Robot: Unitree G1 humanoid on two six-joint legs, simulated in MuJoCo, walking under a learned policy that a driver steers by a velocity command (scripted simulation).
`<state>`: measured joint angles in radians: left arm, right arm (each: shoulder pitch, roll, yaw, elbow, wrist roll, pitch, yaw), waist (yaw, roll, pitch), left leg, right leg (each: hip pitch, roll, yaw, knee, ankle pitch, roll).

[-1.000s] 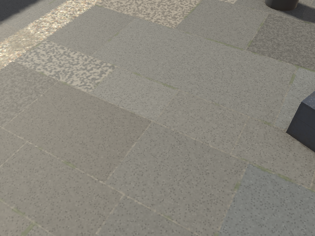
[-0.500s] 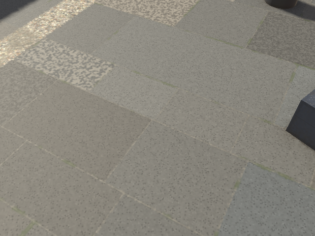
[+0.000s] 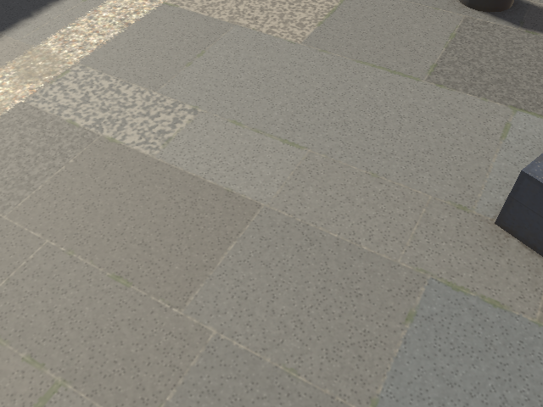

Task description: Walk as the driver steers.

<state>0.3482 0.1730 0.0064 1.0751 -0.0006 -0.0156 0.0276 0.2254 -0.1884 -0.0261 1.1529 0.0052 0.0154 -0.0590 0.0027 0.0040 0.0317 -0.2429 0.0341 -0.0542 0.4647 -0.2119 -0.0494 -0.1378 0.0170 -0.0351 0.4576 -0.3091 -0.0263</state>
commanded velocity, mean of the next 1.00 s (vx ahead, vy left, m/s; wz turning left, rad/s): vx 0.72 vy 0.00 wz -0.28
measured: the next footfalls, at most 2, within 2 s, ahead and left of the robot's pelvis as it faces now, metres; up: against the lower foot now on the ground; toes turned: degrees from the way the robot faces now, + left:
left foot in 0.34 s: +0.15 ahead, +0.17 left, +0.00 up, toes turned +5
right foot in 0.82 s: +0.58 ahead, +0.01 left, +0.00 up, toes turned -14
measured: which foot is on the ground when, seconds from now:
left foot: down 0.00-0.04, up 0.06-0.32, down 0.34-0.82, up 0.84-1.00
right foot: down 0.00-0.32, up 0.34-0.80, down 0.82-1.00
